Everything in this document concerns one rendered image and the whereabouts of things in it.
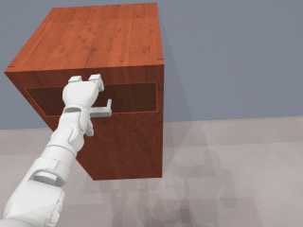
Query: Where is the robot left forearm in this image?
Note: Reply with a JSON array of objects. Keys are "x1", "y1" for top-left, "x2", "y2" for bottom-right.
[{"x1": 3, "y1": 104, "x2": 90, "y2": 219}]

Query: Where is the left robot hand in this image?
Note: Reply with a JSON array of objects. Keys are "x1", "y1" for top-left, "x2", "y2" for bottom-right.
[{"x1": 62, "y1": 74, "x2": 104, "y2": 136}]

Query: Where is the cabinet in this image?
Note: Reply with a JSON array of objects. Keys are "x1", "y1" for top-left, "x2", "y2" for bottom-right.
[{"x1": 4, "y1": 3, "x2": 165, "y2": 181}]

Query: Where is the drawer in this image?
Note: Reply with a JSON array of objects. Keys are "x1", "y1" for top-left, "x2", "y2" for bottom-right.
[{"x1": 26, "y1": 81, "x2": 157, "y2": 116}]

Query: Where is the robot left upper arm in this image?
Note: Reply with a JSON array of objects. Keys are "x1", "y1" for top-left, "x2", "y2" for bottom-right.
[{"x1": 0, "y1": 180, "x2": 66, "y2": 227}]

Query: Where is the handle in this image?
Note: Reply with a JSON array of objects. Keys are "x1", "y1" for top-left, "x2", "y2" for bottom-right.
[{"x1": 89, "y1": 99, "x2": 112, "y2": 117}]

